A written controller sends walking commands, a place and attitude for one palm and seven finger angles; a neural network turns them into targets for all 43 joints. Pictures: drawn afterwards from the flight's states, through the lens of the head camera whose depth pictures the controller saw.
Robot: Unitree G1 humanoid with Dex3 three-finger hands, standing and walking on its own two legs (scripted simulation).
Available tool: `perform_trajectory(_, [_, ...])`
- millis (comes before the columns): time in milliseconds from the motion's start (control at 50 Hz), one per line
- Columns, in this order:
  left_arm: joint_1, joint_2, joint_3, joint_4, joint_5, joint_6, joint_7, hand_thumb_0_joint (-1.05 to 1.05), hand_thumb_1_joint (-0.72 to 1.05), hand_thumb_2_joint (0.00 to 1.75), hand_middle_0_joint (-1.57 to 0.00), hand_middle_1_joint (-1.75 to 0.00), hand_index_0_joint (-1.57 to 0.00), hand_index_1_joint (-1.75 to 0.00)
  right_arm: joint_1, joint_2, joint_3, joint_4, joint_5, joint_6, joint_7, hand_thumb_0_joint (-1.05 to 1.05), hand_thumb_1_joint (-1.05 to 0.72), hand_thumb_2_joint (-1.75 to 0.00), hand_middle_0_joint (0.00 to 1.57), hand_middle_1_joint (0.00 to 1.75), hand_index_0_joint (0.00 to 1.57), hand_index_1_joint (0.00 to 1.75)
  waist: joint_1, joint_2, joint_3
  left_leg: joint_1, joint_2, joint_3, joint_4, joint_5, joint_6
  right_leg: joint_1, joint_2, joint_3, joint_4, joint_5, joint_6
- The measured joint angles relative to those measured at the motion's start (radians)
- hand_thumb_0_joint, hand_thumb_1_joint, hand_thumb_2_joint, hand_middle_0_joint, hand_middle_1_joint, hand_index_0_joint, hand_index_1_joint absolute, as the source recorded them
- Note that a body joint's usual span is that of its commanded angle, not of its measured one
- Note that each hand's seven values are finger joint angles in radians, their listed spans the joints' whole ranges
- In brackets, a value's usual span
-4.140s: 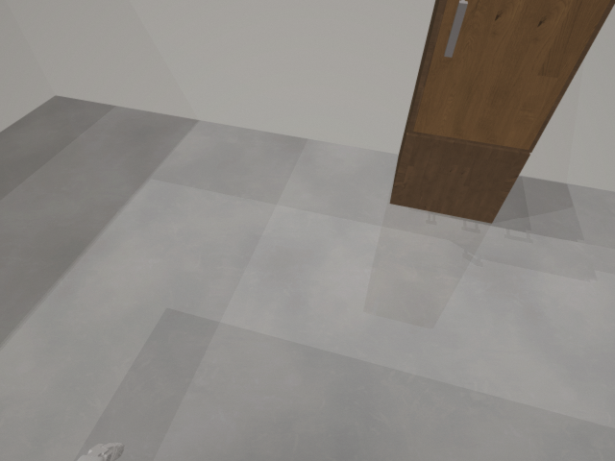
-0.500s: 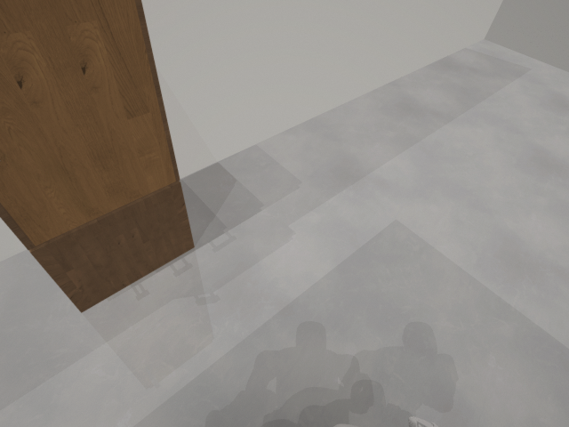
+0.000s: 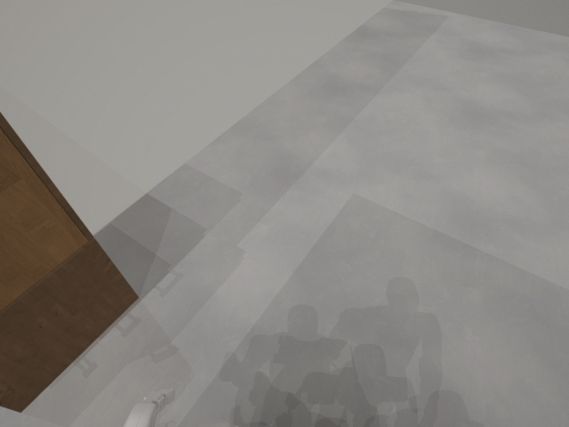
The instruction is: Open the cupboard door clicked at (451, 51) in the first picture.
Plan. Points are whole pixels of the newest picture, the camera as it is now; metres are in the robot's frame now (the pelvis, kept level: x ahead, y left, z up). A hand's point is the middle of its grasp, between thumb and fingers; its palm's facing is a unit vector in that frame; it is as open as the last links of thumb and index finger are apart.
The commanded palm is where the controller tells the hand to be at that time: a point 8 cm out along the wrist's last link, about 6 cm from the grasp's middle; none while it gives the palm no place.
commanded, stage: turn to face it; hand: left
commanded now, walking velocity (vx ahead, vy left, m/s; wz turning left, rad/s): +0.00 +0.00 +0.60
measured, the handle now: out of the picture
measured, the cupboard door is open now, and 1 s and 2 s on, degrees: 0 0 0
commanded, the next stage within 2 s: take the last steps up to it in 1.52 s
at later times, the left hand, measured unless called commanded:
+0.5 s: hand out of the picture +0.03 +0.25 -0.16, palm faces +0.29 -0.92 -0.27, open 7.4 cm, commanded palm none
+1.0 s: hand out of the picture -0.05 +0.14 -0.14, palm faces +0.57 -0.78 -0.26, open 7.4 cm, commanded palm none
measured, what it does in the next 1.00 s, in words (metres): steps on the spot, turning left: left foot, then right foot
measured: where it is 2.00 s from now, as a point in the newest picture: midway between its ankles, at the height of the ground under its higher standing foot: outside the picture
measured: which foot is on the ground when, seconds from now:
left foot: up 0.00-0.16, down 0.18-0.66, up 0.68-1.00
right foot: down 0.00-0.18, up 0.20-0.64, down 0.66-1.00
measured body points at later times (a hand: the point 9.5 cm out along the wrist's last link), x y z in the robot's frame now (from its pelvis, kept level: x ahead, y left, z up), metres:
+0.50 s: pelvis +0.02 +0.02 +0.01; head +0.05 +0.04 +0.46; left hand +0.02 +0.30 -0.13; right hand +0.12 -0.22 -0.13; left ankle +0.03 +0.11 -0.73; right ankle +0.04 -0.14 -0.67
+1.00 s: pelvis +0.01 -0.05 +0.01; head +0.04 -0.04 +0.46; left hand -0.08 +0.19 -0.12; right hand +0.24 -0.22 -0.13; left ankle -0.09 +0.07 -0.67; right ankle +0.06 -0.14 -0.73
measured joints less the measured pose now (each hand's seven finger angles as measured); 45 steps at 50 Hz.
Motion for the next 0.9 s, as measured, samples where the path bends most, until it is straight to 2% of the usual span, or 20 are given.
perform_trajectory(100, [-0.003,-0.027,-0.007,-0.013,0.002,0.011,0.001,0.0,0.9,0.9,-0.2,-0.3,-0.2,-0.3,-0.014,0.04,0.007,-0.013,-0.004,0.014,0.015,0.01,-0.92,-0.9,0.2,0.3,0.2,0.3,0.016,-0.028,-0.019,0.018,-0.016,0.046,-0.161,0.008,0.003,0.041,-0.032,-0.053,-0.018,-0.014,0.019])
perform_trajectory(160, [0.015,-0.027,0.002,-0.023,-0.001,0.018,0.001,0.0,0.9,0.9,-0.2,-0.3,-0.21,-0.3,-0.011,0.033,-0.001,-0.025,-0.006,0.012,0.024,0.02,-0.94,-0.9,0.21,0.3,0.2,0.3,0.026,-0.044,-0.023,0.074,-0.025,0.078,-0.321,0.092,0.008,0.032,-0.062,-0.087,0.035,-0.051,0.041])
perform_trajectory(180, [0.026,-0.024,0.007,-0.026,-0.004,0.023,0.001,0.0,0.9,0.9,-0.2,-0.3,-0.21,-0.3,-0.007,0.028,-0.005,-0.034,-0.007,0.006,0.028,0.02,-0.94,-0.9,0.21,0.3,0.2,0.3,0.027,-0.048,-0.028,0.086,-0.032,0.077,-0.366,0.109,0.035,0.016,-0.074,-0.097,0.072,-0.071,0.05])
perform_trajectory(200, [0.036,-0.016,0.016,-0.027,-0.008,0.031,0.0,0.0,0.9,0.9,-0.2,-0.3,-0.21,-0.3,-0.009,0.027,-0.008,-0.039,-0.011,0.003,0.029,0.02,-0.93,-0.9,0.21,0.3,0.2,0.3,0.029,-0.06,-0.028,0.074,-0.044,0.076,-0.356,0.106,0.066,-0.011,-0.083,-0.081,0.127,-0.138,0.069])
perform_trajectory(240, [0.056,0.002,0.032,-0.019,-0.005,0.05,0.002,0.0,0.9,0.9,-0.2,-0.3,-0.2,-0.3,-0.017,0.025,-0.011,-0.051,-0.018,-0.008,0.025,0.02,-0.93,-0.9,0.21,0.3,0.2,0.3,0.029,-0.07,-0.023,0.064,-0.059,0.074,-0.356,0.108,0.102,-0.088,-0.066,0.003,0.306,-0.241,0.091])
perform_trajectory(280, [0.071,0.02,0.048,-0.003,-0.003,0.06,-0.002,0.0,0.9,0.9,-0.2,-0.3,-0.2,-0.3,-0.02,0.022,-0.013,-0.059,-0.018,-0.016,0.018,0.01,-0.93,-0.9,0.21,0.3,0.2,0.3,0.03,-0.072,-0.018,0.076,-0.074,0.065,-0.405,0.138,0.109,-0.149,-0.05,0.068,0.46,-0.221,0.104])
perform_trajectory(320, [0.087,0.038,0.058,0.008,-0.003,0.06,-0.005,0.0,0.91,0.9,-0.2,-0.3,-0.2,-0.3,-0.022,0.017,-0.013,-0.06,-0.015,-0.021,0.012,0.01,-0.92,-0.9,0.21,0.3,0.2,0.3,0.038,-0.072,-0.015,0.098,-0.089,0.056,-0.47,0.174,0.11,-0.18,-0.047,0.107,0.527,-0.176,0.117])
perform_trajectory(400, [0.112,0.067,0.07,0.015,-0.007,0.061,-0.004,0.01,0.91,0.9,-0.2,-0.3,-0.2,-0.3,-0.031,0.001,-0.017,-0.064,-0.011,-0.024,0.01,0.01,-0.91,-0.9,0.21,0.3,0.21,0.3,0.048,-0.058,-0.014,0.127,-0.105,0.022,-0.562,0.229,0.112,-0.17,-0.047,0.147,0.492,-0.158,0.138])
perform_trajectory(500, [0.108,0.086,0.072,0.009,-0.011,0.065,0.001,0.01,0.91,0.9,-0.19,-0.3,-0.2,-0.3,-0.053,-0.022,-0.028,-0.072,-0.011,-0.015,0.016,0.01,-0.91,-0.9,0.21,0.3,0.21,0.3,0.047,-0.039,-0.01,0.128,-0.119,-0.032,-0.591,0.258,0.099,-0.119,-0.041,0.171,0.379,-0.187,0.15])
perform_trajectory(600, [0.081,0.074,0.058,-0.019,-0.016,0.057,0.001,0.01,0.91,0.9,-0.19,-0.3,-0.2,-0.3,-0.082,-0.052,-0.041,-0.083,-0.012,0.002,0.023,0.01,-0.91,-0.9,0.21,0.3,0.21,0.3,0.038,-0.014,-0.01,0.101,-0.136,-0.095,-0.567,0.268,0.074,-0.045,-0.015,0.174,0.214,-0.196,0.139])
perform_trajectory(640, [0.077,0.063,0.049,-0.037,-0.018,0.046,0.0,0.01,0.91,0.9,-0.19,-0.3,-0.2,-0.3,-0.09,-0.066,-0.048,-0.09,-0.011,0.011,0.026,0.01,-0.91,-0.9,0.21,0.3,0.21,0.3,0.038,-0.002,-0.014,0.081,-0.145,-0.122,-0.541,0.266,0.058,0.008,-0.003,0.164,0.094,-0.145,0.131])
perform_trajectory(660, [0.082,0.061,0.044,-0.051,-0.017,0.037,-0.001,0.01,0.91,0.9,-0.2,-0.3,-0.2,-0.3,-0.09,-0.071,-0.052,-0.096,-0.008,0.016,0.028,0.01,-0.91,-0.9,0.21,0.3,0.21,0.3,0.041,-0.004,-0.022,0.064,-0.155,-0.131,-0.517,0.259,0.048,0.045,-0.005,0.16,0.004,-0.111,0.122])
perform_trajectory(700, [0.084,0.041,0.032,-0.061,-0.007,0.025,0.002,0.0,0.91,0.9,-0.2,-0.3,-0.2,-0.3,-0.101,-0.089,-0.063,-0.1,-0.006,0.027,0.03,0.01,-0.91,-0.9,0.21,0.3,0.21,0.3,0.046,0.02,-0.019,0.009,-0.158,-0.141,-0.378,0.118,0.032,0.049,-0.003,0.132,0.0,-0.082,0.076])
perform_trajectory(740, [0.098,0.025,0.019,-0.069,-0.005,0.023,0.001,0.0,0.91,0.9,-0.2,-0.3,-0.2,-0.3,-0.109,-0.101,-0.07,-0.1,-0.011,0.039,0.034,0.01,-0.91,-0.9,0.2,0.3,0.2,0.3,0.048,0.024,-0.022,-0.053,-0.164,-0.121,-0.171,0.032,0.023,0.061,-0.019,0.103,0.002,-0.079,0.052])
perform_trajectory(800, [0.119,0.012,0.01,-0.07,-0.002,0.021,0.001,0.0,0.9,0.9,-0.2,-0.3,-0.2,-0.3,-0.12,-0.109,-0.071,-0.102,-0.013,0.043,0.045,0.01,-0.91,-0.9,0.2,0.3,0.2,0.3,0.047,0.016,-0.019,-0.104,-0.137,-0.081,0.05,0.067,0.001,0.095,-0.041,0.065,-0.036,-0.062,0.044])
perform_trajectory(840, [0.128,0.008,0.005,-0.067,-0.001,0.019,0.001,0.0,0.9,0.9,-0.2,-0.3,-0.2,-0.3,-0.124,-0.108,-0.068,-0.104,-0.013,0.044,0.049,0.01,-0.91,-0.9,0.2,0.3,0.2,0.3,0.046,0.005,-0.014,-0.105,-0.114,-0.064,0.096,0.083,-0.014,0.109,-0.055,0.039,-0.052,-0.055,0.042])
perform_trajectory(900, [0.14,0.006,0.0,-0.063,0.001,0.016,-0.001,0.0,0.9,0.9,-0.2,-0.3,-0.2,-0.3,-0.131,-0.103,-0.063,-0.1,-0.011,0.052,0.052,0.01,-0.91,-0.9,0.2,0.3,0.2,0.3,0.052,-0.011,-0.005,-0.073,-0.086,-0.048,0.062,0.072,-0.028,0.119,-0.078,-0.001,-0.061,-0.053,0.042])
